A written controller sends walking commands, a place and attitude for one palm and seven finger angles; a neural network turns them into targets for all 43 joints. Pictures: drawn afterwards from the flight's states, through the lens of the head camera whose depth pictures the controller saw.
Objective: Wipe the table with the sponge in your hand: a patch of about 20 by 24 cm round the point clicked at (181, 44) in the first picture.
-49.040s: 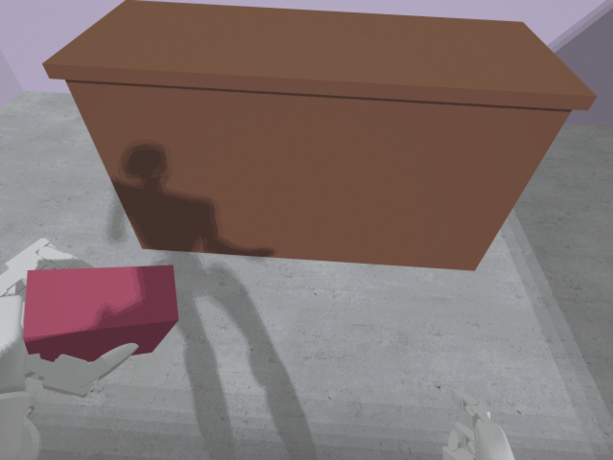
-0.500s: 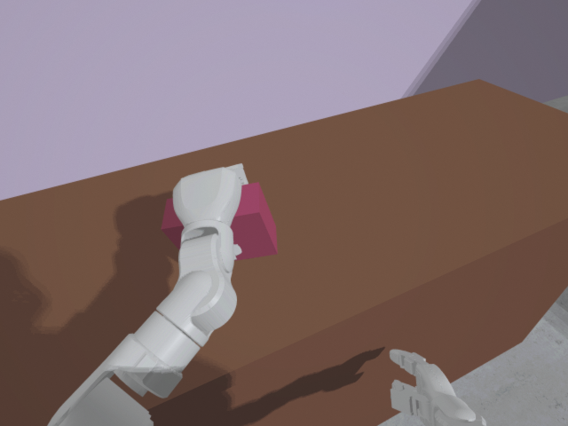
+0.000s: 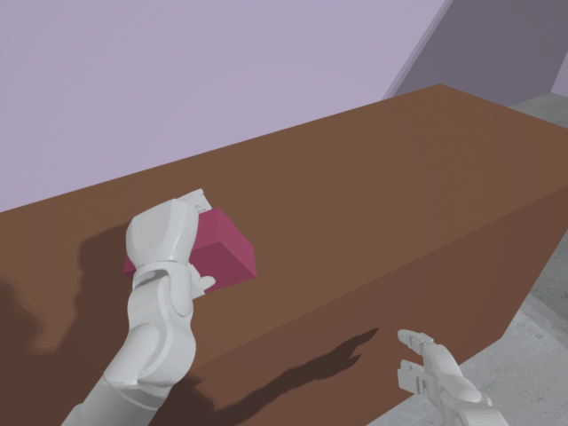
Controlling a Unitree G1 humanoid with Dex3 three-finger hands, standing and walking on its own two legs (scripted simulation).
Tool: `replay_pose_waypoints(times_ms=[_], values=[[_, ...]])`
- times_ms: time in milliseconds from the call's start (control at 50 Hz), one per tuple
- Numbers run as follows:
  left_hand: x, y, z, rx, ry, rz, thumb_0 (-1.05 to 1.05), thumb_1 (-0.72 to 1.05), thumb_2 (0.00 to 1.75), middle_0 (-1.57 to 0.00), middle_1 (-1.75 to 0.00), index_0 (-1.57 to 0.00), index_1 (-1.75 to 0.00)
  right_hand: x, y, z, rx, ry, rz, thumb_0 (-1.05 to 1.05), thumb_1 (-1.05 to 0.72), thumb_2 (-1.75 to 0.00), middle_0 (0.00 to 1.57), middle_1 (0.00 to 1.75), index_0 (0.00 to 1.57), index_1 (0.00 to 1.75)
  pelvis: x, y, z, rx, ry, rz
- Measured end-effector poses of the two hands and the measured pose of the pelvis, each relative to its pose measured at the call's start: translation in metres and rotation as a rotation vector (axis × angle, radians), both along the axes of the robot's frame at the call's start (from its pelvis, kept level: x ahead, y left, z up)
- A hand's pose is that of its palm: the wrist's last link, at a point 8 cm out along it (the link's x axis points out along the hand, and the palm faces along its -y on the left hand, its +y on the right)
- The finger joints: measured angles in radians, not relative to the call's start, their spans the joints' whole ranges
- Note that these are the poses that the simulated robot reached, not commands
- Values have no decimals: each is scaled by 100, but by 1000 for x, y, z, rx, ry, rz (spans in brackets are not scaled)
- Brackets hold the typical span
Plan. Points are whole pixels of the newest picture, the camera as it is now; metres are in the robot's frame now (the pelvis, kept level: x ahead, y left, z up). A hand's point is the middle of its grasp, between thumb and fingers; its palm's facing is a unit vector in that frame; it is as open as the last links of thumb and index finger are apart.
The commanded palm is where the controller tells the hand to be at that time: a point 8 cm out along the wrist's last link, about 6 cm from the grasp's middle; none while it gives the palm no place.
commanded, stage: slide back across to the middle lane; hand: left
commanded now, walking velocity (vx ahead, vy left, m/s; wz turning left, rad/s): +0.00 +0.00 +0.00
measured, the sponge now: (200, 264) +0.30 +0.16 +0.12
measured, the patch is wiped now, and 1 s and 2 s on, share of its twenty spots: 0.90 0.90 0.90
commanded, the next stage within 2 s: wipe forward along the middle lane in 0.60 s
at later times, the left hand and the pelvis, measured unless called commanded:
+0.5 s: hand (168, 259) +0.27 +0.18 +0.17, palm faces +0.22 -0.26 -0.94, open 9.7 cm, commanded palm +0.21 +0.22 +0.22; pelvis -0.01 -0.04 +0.00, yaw -7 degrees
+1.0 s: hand (130, 259) +0.28 +0.24 +0.15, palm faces +0.14 -0.09 -0.99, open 9.7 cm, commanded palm +0.23 +0.25 +0.21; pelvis +0.01 -0.04 -0.01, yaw -5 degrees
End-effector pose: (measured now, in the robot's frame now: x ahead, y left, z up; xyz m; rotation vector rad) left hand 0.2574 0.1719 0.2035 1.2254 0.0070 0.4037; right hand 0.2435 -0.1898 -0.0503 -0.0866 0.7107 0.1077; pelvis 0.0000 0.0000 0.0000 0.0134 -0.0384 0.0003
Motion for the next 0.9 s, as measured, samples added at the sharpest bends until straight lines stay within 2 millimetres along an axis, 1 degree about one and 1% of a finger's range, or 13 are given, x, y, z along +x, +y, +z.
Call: replay_pose_waypoints(times_ms=[80,180,280,400,480,580,660,740,820,900], values=[[-5,-1,1,-17,2,2,3,-47,107,-67,-143,-75,-138,-2,-10,0,-3,-10,-15,1,-90,-90,20,30,20,30,-1,-9,0,4,-6,-12],[-12,1,3,-43,10,8,2,-47,107,-68,-143,-75,-138,-9,-25,0,-13,-19,-46,1,-90,-90,20,30,20,30,-3,-19,0,10,-14,-29],[-19,5,5,-49,27,15,1,-47,107,-68,-142,-76,-138,-18,-44,-3,-34,-24,-88,1,-90,-90,20,30,20,30,-6,-28,0,17,-17,-60],[-21,8,7,-21,62,18,-1,-48,107,-69,-141,-77,-137,-32,-69,-7,-57,-44,-157,2,-90,-90,20,30,20,30,-9,-35,0,25,-12,-100],[-22,15,9,6,86,22,-1,-48,107,-70,-140,-78,-136,-40,-83,-10,-78,-50,-193,2,-90,-90,20,30,20,30,-10,-39,-1,31,-7,-119],[-23,30,12,61,122,43,-2,-49,107,-71,-139,-78,-135,-45,-95,-16,-93,-58,-225,2,-90,-90,20,30,20,30,-9,-43,-2,38,3,-145],[-27,46,8,97,167,74,-2,-49,107,-72,-139,-79,-135,-46,-99,-21,-100,-61,-235,2,-90,-90,20,30,20,30,-7,-44,-3,39,10,-151],[-29,57,7,120,176,98,-2,-49,107,-72,-139,-79,-134,-41,-99,-27,-111,-57,-224,2,-90,-90,20,30,20,30,-3,-44,-5,31,16,-142],[-26,62,3,124,177,123,-2,-50,107,-73,-138,-80,-134,-30,-93,-32,-113,-53,-200,2,-90,-90,20,30,20,30,2,-45,-8,23,27,-120],[-19,64,1,137,179,153,-3,-50,107,-73,-138,-80,-133,-16,-83,-33,-102,-56,-167,2,-90,-90,20,30,20,30,6,-45,-8,26,37,-106]])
